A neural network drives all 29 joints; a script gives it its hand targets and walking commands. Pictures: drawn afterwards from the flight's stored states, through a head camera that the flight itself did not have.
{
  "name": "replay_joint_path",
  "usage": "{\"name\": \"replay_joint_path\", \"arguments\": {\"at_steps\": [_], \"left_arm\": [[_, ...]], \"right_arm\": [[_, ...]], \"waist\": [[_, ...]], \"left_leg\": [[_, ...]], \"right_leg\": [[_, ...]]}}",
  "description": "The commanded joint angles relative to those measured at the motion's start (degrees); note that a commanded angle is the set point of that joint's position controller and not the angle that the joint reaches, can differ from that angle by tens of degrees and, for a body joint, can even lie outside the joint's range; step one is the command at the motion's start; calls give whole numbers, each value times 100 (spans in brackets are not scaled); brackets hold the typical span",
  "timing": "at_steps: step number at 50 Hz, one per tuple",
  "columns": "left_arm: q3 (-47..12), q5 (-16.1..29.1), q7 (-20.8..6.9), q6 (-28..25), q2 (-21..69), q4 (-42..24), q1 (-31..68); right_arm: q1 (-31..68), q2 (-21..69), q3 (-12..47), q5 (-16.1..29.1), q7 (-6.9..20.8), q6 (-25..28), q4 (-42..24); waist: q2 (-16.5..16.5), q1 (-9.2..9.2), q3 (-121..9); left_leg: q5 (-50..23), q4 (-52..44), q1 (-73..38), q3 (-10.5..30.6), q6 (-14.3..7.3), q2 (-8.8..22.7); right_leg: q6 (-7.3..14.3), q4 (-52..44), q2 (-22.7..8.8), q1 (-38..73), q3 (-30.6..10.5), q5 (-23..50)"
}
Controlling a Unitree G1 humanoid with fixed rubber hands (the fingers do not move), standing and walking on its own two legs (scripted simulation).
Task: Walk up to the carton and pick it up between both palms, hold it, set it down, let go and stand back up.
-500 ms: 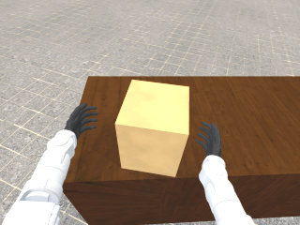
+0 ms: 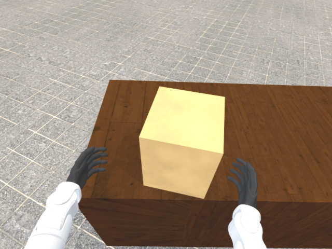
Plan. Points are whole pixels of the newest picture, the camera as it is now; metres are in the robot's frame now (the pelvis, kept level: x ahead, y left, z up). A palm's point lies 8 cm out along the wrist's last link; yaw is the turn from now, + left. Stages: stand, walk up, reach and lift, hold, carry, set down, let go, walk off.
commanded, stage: set down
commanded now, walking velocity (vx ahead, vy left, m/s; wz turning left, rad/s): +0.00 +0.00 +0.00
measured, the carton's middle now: (182, 143) +0.43 -0.05 -0.02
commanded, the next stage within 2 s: let go in 1.86 s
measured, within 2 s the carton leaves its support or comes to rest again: neither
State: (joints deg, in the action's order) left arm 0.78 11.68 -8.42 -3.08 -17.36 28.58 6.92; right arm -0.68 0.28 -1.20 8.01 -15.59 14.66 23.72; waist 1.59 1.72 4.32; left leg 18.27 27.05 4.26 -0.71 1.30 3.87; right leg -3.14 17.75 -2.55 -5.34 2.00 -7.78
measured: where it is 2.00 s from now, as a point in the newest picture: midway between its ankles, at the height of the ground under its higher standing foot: outside the picture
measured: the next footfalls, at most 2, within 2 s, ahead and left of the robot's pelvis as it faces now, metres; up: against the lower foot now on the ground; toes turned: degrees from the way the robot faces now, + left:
none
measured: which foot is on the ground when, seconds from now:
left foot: down 0.00-1.00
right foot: down 0.00-1.00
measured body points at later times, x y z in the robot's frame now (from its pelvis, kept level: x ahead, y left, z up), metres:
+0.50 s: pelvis +0.00 -0.01 +0.00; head +0.00 +0.00 +0.45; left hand +0.25 +0.22 -0.02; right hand +0.21 -0.20 -0.02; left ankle -0.03 +0.12 -0.74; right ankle +0.02 -0.17 -0.74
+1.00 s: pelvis +0.00 -0.02 +0.00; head +0.00 -0.02 +0.45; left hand +0.22 +0.22 -0.05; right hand +0.20 -0.22 -0.05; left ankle -0.04 +0.12 -0.74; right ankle +0.02 -0.17 -0.74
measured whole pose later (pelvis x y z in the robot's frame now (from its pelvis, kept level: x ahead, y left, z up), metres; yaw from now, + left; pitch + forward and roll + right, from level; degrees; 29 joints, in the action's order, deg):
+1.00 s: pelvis +0.00 -0.02 +0.00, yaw +0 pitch -7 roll -2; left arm -0.5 7.7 -7.5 -2.4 -16.3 29.4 -5.4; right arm -9.3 -4.5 -0.2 3.7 -8.9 17.1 32.4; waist 1.7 -0.3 7.3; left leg 17.8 25.8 0.9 -0.5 2.5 4.6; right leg -2.2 20.8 -1.9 -4.0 2.1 -9.7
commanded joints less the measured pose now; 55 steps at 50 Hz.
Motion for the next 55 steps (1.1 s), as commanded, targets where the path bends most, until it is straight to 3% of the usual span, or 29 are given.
{"name": "replay_joint_path", "arguments": {"at_steps": [1,7,10,11,15,16,17,18,20,26,29,30,31,32,33,35,37,38,39,42,43,44,45,46,50,51,53,54,55], "left_arm": [[247,-57,-75,-373,-579,-892,674],[290,81,-91,-544,-661,-860,332],[182,94,-52,-698,-694,-754,373],[155,135,-50,-736,-697,-690,478],[194,90,-97,-872,-721,-759,8],[184,85,-114,-847,-719,-796,-148],[121,85,-178,-819,-747,-674,-25],[160,45,-149,-831,-718,-765,-78],[96,51,-180,-834,-724,-555,-189],[61,68,-109,-889,-733,-559,-187],[45,149,-67,-890,-767,-793,-101],[55,151,-64,-834,-818,-550,-208],[32,171,-40,-823,-796,-591,-185],[-7,59,-54,-702,-739,-222,-407],[10,37,-53,-663,-638,-407,-523],[108,-38,-105,-521,-671,-84,-450],[144,-48,-85,-512,-662,-679,-379],[61,-201,-110,-311,-564,24,-436],[150,-158,-69,-333,-584,-568,-497],[46,-325,16,-195,-450,-343,-521],[62,-226,107,-378,-549,-1223,-298],[36,-384,80,-141,-487,-172,-504],[101,-248,98,-274,-586,-1057,-428],[103,-455,94,-64,-565,-312,-606],[93,-415,138,-42,-504,-715,-723],[161,-372,178,-142,-557,-1010,-608],[243,-606,184,79,-513,-336,-946],[267,-588,201,39,-485,-710,-876],[307,-659,157,136,-382,-324,-1090]], "right_arm": [[292,-393,-43,-78,40,393,-280],[261,-242,125,10,113,662,-685],[117,-249,76,10,163,705,-540],[166,-149,14,-125,178,715,-640],[-368,-281,117,-23,162,829,-106],[-573,-236,112,-22,164,850,-22],[-473,-173,93,-5,140,869,-52],[-362,-194,183,-52,144,926,-109],[-397,-119,99,-121,158,951,-190],[-458,-255,-67,-248,244,984,62],[-349,-261,-60,-278,314,892,-208],[-460,-257,30,-241,315,854,-134],[-386,-267,-2,-205,350,857,-203],[-497,-492,8,-248,359,757,293],[-467,-440,122,-227,345,764,125],[-422,-463,105,-163,316,713,423],[-353,-526,97,-111,327,748,-3],[-373,-572,145,-206,364,622,609],[-449,-561,131,-203,410,672,191],[-403,-708,99,-280,536,547,577],[-296,-660,-36,-265,592,659,-223],[-328,-800,-10,-445,633,429,583],[-430,-727,-25,-343,626,525,-168],[-416,-761,79,-490,648,359,536],[-525,-827,37,-382,726,355,152],[-561,-803,-53,-460,736,423,-36],[-681,-821,180,-577,783,295,648],[-661,-914,28,-494,798,319,503],[-728,-918,41,-529,792,265,690]], "waist": [[360,133,-800],[53,-170,-950],[264,-160,-607],[151,-96,-627],[484,-46,-653],[518,-128,-525],[352,-25,-537],[361,-145,-590],[220,-139,-497],[366,-92,-436],[335,-108,-587],[172,-124,-532],[354,-138,-642],[335,-82,-314],[239,-203,-313],[317,-140,-144],[344,-107,-439],[351,-154,56],[216,-189,-253],[421,-145,-44],[361,-71,-595],[397,-72,-71],[378,-141,-380],[461,-174,-82],[315,-74,-291],[243,-186,-556],[316,-216,-207],[312,-221,-276],[94,-132,-172]], "left_leg": [[-2482,-370,34,-94,334,-382],[-2233,-447,251,-204,190,-436],[-1615,-587,603,-153,176,-390],[-1387,-570,682,-274,194,-403],[-1907,-432,340,-263,291,-460],[-2063,-426,310,-146,266,-433],[-1923,-365,345,-242,260,-471],[-1872,-360,379,-251,246,-484],[-1505,-396,551,-303,218,-481],[-1223,-466,731,-199,239,-412],[-982,-511,823,-193,230,-390],[-1071,-502,824,-154,204,-365],[-1299,-479,729,-160,200,-376],[-1272,-536,683,-135,233,-417],[-1539,-549,624,-82,248,-369],[-1626,-506,564,-160,232,-413],[-1752,-481,417,-245,288,-448],[-1653,-598,558,-187,257,-396],[-1907,-541,400,-115,292,-318],[-1888,-689,422,-36,312,-297],[-1795,-640,369,-147,332,-275],[-1400,-642,505,-236,283,-366],[-1213,-710,700,-290,235,-335],[-1167,-761,693,-251,195,-379],[-1372,-668,573,-293,196,-359],[-1363,-676,690,-291,219,-340],[-1428,-648,531,-397,214,-387],[-1634,-737,586,-302,172,-338],[-1776,-671,443,-412,195,-449]], "right_leg": [[368,-23,604,712,136,888],[310,59,552,961,66,872],[355,19,505,985,-40,514],[322,57,452,1016,40,428],[364,58,467,853,-59,657],[366,82,434,866,-82,686],[336,61,425,815,-86,656],[322,101,435,788,-66,638],[326,101,390,787,-66,436],[334,173,429,754,-25,58],[309,279,406,884,-9,-75],[322,298,421,900,-4,25],[325,307,402,840,-20,-6],[373,241,441,748,-11,-36],[381,228,466,813,-20,62],[358,122,473,793,-15,116],[352,103,482,819,53,246],[419,48,469,739,17,35],[398,107,551,812,80,107],[455,82,539,696,81,-102],[414,110,578,843,126,-33],[451,55,507,661,25,-298],[361,132,516,894,30,-225],[396,82,502,857,-57,-338],[396,114,494,881,41,-144],[337,247,486,983,65,14],[341,103,474,867,-1,-63],[365,158,539,1040,44,93],[342,81,469,935,27,240]]}}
